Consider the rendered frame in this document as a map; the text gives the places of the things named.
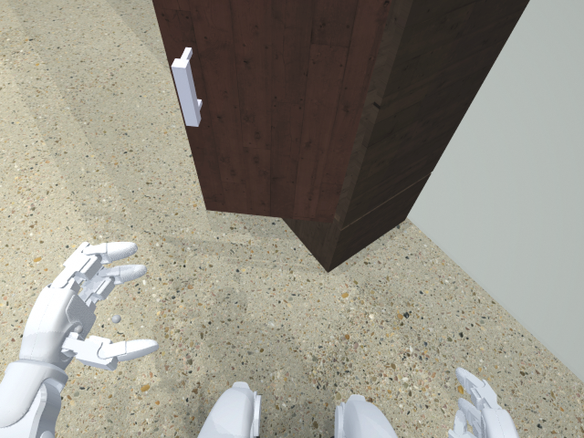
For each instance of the left robot hand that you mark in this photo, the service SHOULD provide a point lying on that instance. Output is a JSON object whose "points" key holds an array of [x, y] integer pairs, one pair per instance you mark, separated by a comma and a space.
{"points": [[49, 332]]}

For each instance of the left robot thigh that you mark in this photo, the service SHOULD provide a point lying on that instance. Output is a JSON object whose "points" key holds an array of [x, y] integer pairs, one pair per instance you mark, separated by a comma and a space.
{"points": [[236, 414]]}

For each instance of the robot thigh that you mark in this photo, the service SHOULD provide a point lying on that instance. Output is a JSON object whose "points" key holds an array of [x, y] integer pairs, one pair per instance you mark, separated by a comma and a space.
{"points": [[361, 419], [236, 414]]}

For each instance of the right robot hand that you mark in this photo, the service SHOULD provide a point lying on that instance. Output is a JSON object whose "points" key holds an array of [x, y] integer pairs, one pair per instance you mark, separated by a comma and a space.
{"points": [[488, 419]]}

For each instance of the handle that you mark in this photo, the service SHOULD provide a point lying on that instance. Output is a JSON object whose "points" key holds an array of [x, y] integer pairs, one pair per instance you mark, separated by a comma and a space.
{"points": [[183, 77]]}

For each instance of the right robot thigh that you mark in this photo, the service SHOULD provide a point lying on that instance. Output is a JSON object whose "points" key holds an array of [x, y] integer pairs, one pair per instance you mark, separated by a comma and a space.
{"points": [[361, 419]]}

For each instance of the robot left forearm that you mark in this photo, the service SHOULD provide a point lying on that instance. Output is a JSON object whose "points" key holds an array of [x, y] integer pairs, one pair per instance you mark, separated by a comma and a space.
{"points": [[30, 399]]}

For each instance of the cupboard door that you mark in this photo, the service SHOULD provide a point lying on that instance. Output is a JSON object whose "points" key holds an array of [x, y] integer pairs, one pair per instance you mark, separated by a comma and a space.
{"points": [[283, 84]]}

